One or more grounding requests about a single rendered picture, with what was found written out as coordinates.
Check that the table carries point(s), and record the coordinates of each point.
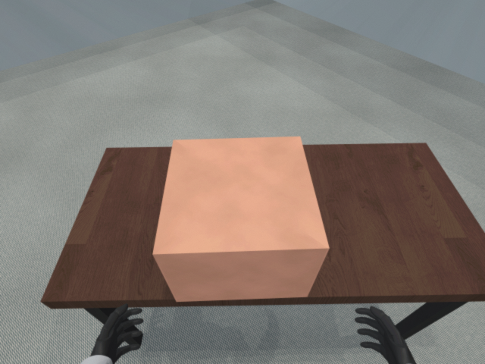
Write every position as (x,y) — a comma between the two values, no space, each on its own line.
(397,228)

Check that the right robot hand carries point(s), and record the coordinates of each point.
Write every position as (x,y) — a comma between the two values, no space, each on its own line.
(393,347)

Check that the carton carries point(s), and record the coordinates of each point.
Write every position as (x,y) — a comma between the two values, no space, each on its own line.
(239,220)

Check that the left robot hand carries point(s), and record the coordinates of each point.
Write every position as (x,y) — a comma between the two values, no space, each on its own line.
(110,338)

